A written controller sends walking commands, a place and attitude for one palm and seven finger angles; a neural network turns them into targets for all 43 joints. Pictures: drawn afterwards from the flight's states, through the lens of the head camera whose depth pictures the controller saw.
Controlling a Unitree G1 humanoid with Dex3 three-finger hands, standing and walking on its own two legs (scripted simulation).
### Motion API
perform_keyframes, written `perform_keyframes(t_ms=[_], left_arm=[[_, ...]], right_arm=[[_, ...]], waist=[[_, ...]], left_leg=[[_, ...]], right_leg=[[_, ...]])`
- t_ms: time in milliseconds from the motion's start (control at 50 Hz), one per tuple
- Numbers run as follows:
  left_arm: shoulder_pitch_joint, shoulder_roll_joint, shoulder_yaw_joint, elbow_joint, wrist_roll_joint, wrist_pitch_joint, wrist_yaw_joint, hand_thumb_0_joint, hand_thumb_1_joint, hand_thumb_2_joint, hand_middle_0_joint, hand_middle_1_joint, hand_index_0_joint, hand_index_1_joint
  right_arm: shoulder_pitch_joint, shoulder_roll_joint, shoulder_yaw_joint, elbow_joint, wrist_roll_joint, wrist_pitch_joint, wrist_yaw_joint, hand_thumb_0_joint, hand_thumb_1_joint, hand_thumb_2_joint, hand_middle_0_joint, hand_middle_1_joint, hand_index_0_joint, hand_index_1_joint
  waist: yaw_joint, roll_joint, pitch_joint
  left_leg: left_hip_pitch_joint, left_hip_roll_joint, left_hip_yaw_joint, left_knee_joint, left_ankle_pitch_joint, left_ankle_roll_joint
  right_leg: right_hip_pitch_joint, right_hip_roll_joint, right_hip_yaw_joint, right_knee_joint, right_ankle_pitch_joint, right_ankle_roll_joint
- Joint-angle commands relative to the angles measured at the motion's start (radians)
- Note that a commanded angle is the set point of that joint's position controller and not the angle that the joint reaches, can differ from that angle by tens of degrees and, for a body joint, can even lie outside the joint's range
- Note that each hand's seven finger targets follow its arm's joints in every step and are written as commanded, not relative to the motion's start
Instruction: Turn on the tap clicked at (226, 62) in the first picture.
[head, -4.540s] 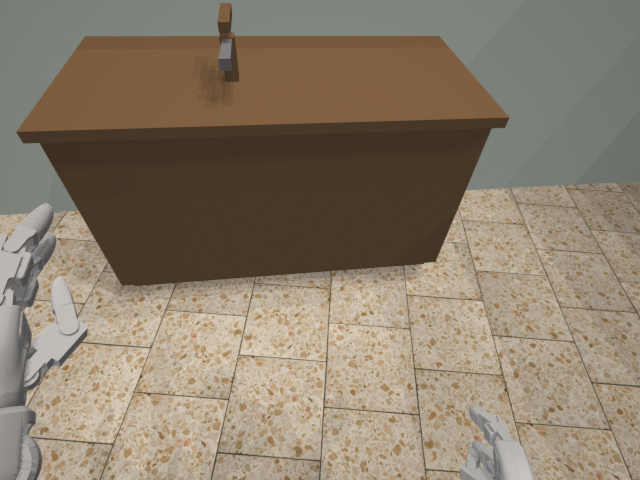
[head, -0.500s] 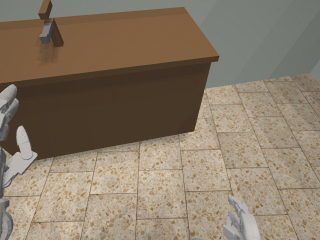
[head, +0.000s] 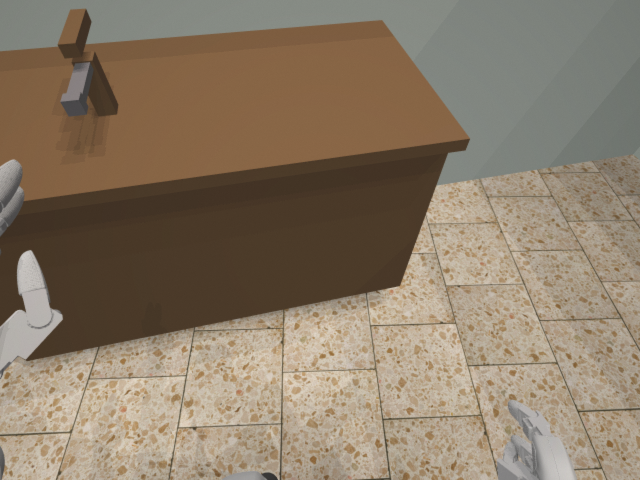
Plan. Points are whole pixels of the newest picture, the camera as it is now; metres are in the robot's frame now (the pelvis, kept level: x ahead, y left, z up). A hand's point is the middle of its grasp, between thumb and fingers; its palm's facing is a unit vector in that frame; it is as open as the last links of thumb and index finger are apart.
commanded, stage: take the last steps up to it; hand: left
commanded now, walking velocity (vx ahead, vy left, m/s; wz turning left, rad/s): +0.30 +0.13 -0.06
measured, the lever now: (74, 104) +0.63 +0.45 +0.09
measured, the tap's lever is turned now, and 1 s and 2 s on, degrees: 0 0 0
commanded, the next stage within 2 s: come to a stop and stand still in 0.80 s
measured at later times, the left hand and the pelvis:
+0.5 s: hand (74, 224) +0.31 +0.26 +0.18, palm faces +0.45 -0.77 -0.45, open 7.4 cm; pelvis +0.09 +0.01 +0.00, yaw -1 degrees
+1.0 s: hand (60, 164) +0.39 +0.31 +0.19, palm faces +0.39 -0.84 -0.38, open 7.4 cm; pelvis +0.16 +0.07 +0.01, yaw -2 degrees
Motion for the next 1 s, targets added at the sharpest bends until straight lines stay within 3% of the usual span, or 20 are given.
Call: perform_keyframes(t_ms=[0,20,60,140,260,340,360,380,400,440,500,560,660,740,760,780,800,880,940,980], left_arm=[[-0.099,0.163,0.125,-0.117,-0.002,-0.062,0.035,0.000,0.900,0.900,-0.200,-0.300,-0.200,-0.300],[-0.078,0.160,0.130,0.024,-0.007,-0.045,0.025,0.000,0.900,0.900,-0.200,-0.300,-0.200,-0.300],[-0.105,0.166,0.131,-0.035,-0.018,-0.040,0.013,0.000,0.900,0.900,-0.200,-0.300,-0.200,-0.300],[-0.112,0.140,0.089,-0.197,-0.010,-0.040,-0.003,0.000,0.900,0.900,-0.200,-0.300,-0.200,-0.300],[-0.066,0.154,0.115,-0.157,-0.016,-0.009,0.015,0.000,0.900,0.900,-0.200,-0.300,-0.200,-0.300],[-0.100,0.125,0.101,-0.003,-0.009,0.021,0.019,0.000,0.900,0.900,-0.200,-0.300,-0.200,-0.300],[-0.127,0.119,0.087,0.016,-0.004,0.021,0.017,0.000,0.900,0.900,-0.200,-0.300,-0.200,-0.300],[-0.136,0.147,0.097,0.051,0.003,0.026,0.018,0.000,0.900,0.900,-0.200,-0.300,-0.200,-0.300],[-0.158,0.162,0.103,0.068,-0.004,0.027,0.019,0.000,0.900,0.900,-0.200,-0.300,-0.200,-0.300],[-0.234,0.124,0.056,0.059,-0.011,0.022,0.007,0.000,0.900,0.900,-0.200,-0.300,-0.200,-0.300],[-0.145,0.131,0.062,0.025,0.004,-0.011,0.010,0.000,0.900,0.900,-0.200,-0.300,-0.200,-0.300],[-0.135,0.168,0.085,-0.092,0.003,-0.039,0.017,0.000,0.900,0.900,-0.200,-0.300,-0.200,-0.300],[-0.004,0.188,0.158,-0.181,-0.015,-0.035,0.037,0.000,0.900,0.900,-0.200,-0.300,-0.200,-0.300],[-0.023,0.139,0.131,-0.138,-0.023,-0.023,0.038,0.000,0.900,0.900,-0.200,-0.300,-0.200,-0.300],[-0.036,0.148,0.133,-0.134,-0.024,-0.028,0.039,0.000,0.900,0.900,-0.200,-0.300,-0.200,-0.300],[-0.052,0.136,0.123,-0.120,-0.026,-0.031,0.035,0.000,0.900,0.900,-0.200,-0.300,-0.200,-0.300],[-0.076,0.145,0.116,-0.096,-0.017,-0.036,0.031,0.000,0.900,0.900,-0.200,-0.300,-0.200,-0.300],[-0.141,0.126,0.068,-0.096,-0.009,-0.024,0.007,0.000,0.900,0.900,-0.200,-0.300,-0.200,-0.300],[-0.122,0.119,0.046,-0.199,-0.019,-0.003,-0.001,0.000,0.900,0.900,-0.200,-0.300,-0.200,-0.300],[-0.101,0.127,0.050,-0.212,-0.023,0.012,0.004,0.000,0.900,0.900,-0.200,-0.300,-0.200,-0.300]], right_arm=[[-0.045,-0.063,-0.025,-0.145,0.010,-0.052,0.001,0.000,-0.900,-0.900,0.200,0.300,0.200,0.300],[-0.055,-0.066,-0.021,-0.123,0.011,-0.050,0.001,0.000,-0.900,-0.900,0.200,0.300,0.200,0.300],[-0.068,-0.054,-0.017,-0.102,0.017,-0.054,-0.001,0.000,-0.900,-0.900,0.200,0.300,0.200,0.300],[-0.080,-0.040,0.003,-0.100,0.021,-0.076,0.016,0.000,-0.900,-0.900,0.200,0.300,0.200,0.300],[-0.066,-0.031,0.025,-0.098,0.007,-0.103,-0.009,0.000,-0.900,-0.900,0.200,0.300,0.200,0.300],[-0.077,-0.038,0.023,-0.084,0.011,-0.077,-0.021,0.000,-0.900,-0.900,0.200,0.300,0.200,0.300],[-0.073,-0.034,0.023,-0.083,0.012,-0.069,-0.021,0.000,-0.900,-0.900,0.200,0.300,0.200,0.300],[-0.064,-0.024,0.022,-0.087,0.010,-0.057,-0.016,0.000,-0.900,-0.900,0.200,0.300,0.200,0.300],[-0.090,-0.027,0.026,-0.100,0.006,-0.058,-0.009,0.000,-0.900,-0.900,0.200,0.300,0.200,0.300],[-0.080,-0.061,0.006,-0.072,0.013,-0.052,0.012,0.000,-0.900,-0.900,0.200,0.300,0.200,0.300],[-0.100,-0.030,0.040,-0.064,0.004,-0.028,0.007,0.000,-0.900,-0.900,0.200,0.300,0.200,0.300],[-0.105,-0.032,0.027,-0.088,0.000,-0.028,0.002,0.000,-0.900,-0.900,0.200,0.300,0.200,0.300],[-0.078,-0.013,0.011,-0.146,-0.001,-0.032,-0.001,0.000,-0.900,-0.900,0.200,0.300,0.200,0.300],[-0.037,-0.036,-0.011,-0.146,0.008,-0.029,-0.017,0.000,-0.900,-0.900,0.200,0.300,0.200,0.300],[-0.032,-0.051,-0.015,-0.149,0.012,-0.028,-0.023,0.000,-0.900,-0.900,0.200,0.300,0.200,0.300],[-0.036,-0.078,-0.024,-0.150,0.015,-0.026,-0.020,0.000,-0.900,-0.900,0.200,0.300,0.200,0.300],[-0.036,-0.071,-0.022,-0.158,0.020,-0.028,-0.012,0.000,-0.900,-0.900,0.200,0.300,0.200,0.300],[-0.055,-0.057,-0.004,-0.108,0.015,-0.047,-0.004,0.000,-0.900,-0.900,0.200,0.300,0.200,0.300],[-0.065,-0.045,0.022,-0.120,0.009,-0.062,0.007,0.000,-0.900,-0.900,0.200,0.300,0.200,0.300],[-0.062,-0.040,0.036,-0.123,0.000,-0.074,0.007,0.000,-0.900,-0.900,0.200,0.300,0.200,0.300]], waist=[[-0.020,0.312,-0.279],[-0.024,0.221,-0.207],[-0.019,0.219,-0.187],[0.000,0.230,-0.155],[-0.002,0.222,-0.213],[0.003,0.110,-0.205],[-0.001,0.032,-0.196],[-0.006,-0.190,-0.196],[0.008,-0.298,-0.162],[-0.014,-0.217,-0.133],[-0.005,-0.031,-0.126],[-0.009,-0.059,-0.144],[0.026,-0.100,-0.229],[-0.014,-0.027,-0.244],[-0.020,0.078,-0.264],[-0.018,0.263,-0.274],[-0.009,0.277,-0.256],[-0.014,0.232,-0.172],[-0.003,0.215,-0.180],[-0.007,0.218,-0.196]], left_leg=[[0.413,0.337,-0.513,-0.149,0.265,0.207],[0.299,0.349,-0.492,-0.189,0.117,0.231],[0.266,0.312,-0.422,-0.179,0.035,0.242],[0.112,0.225,-0.228,-0.226,-0.056,0.182],[0.174,0.226,-0.188,-0.200,0.022,0.151],[0.076,0.182,-0.135,-0.054,-0.171,0.093],[0.008,0.133,-0.102,0.077,-0.207,0.072],[-0.156,0.033,-0.038,0.300,-0.291,0.032],[-0.335,-0.039,-0.067,0.528,-0.409,-0.005],[-0.380,-0.001,-0.197,0.714,-0.301,-0.026],[-0.363,0.026,-0.164,0.689,-0.197,-0.039],[-0.257,0.027,-0.111,0.474,-0.154,-0.035],[-0.097,-0.017,-0.015,0.152,-0.124,-0.020],[0.171,-0.023,-0.007,-0.071,0.051,-0.013],[0.286,0.041,-0.086,-0.089,0.111,0.024],[0.399,0.225,-0.332,-0.088,0.307,0.118],[0.371,0.325,-0.485,-0.141,0.333,0.197],[0.234,0.265,-0.340,-0.160,0.186,0.201],[0.158,0.217,-0.215,-0.167,0.255,0.135],[0.154,0.229,-0.227,-0.179,0.260,0.117]], right_leg=[[-0.386,0.104,0.051,0.624,-0.244,-0.040],[-0.438,0.069,0.079,0.685,-0.199,-0.042],[-0.492,0.018,0.091,0.681,-0.112,-0.022],[-0.389,0.009,0.039,0.494,0.040,-0.015],[-0.224,0.068,-0.040,0.131,0.048,-0.009],[-0.026,0.080,-0.041,-0.126,0.121,-0.027],[0.030,0.018,0.070,-0.207,0.121,-0.062],[0.112,-0.154,0.382,-0.287,0.114,-0.148],[0.175,-0.327,0.652,-0.355,0.198,-0.245],[0.129,-0.320,0.588,-0.361,0.204,-0.235],[0.119,-0.222,0.249,-0.283,0.575,-0.188],[0.102,-0.188,0.133,-0.268,0.702,-0.166],[0.183,-0.171,0.121,-0.200,0.744,-0.171],[0.066,-0.099,0.074,-0.046,0.523,-0.100],[-0.032,-0.041,0.047,0.096,0.433,-0.066],[-0.239,0.057,-0.007,0.272,0.020,-0.025],[-0.335,0.104,0.033,0.448,-0.248,-0.030],[-0.393,0.041,0.074,0.488,-0.072,-0.017],[-0.249,0.071,0.046,0.291,0.041,-0.007],[-0.186,0.096,0.029,0.182,0.042,-0.005]])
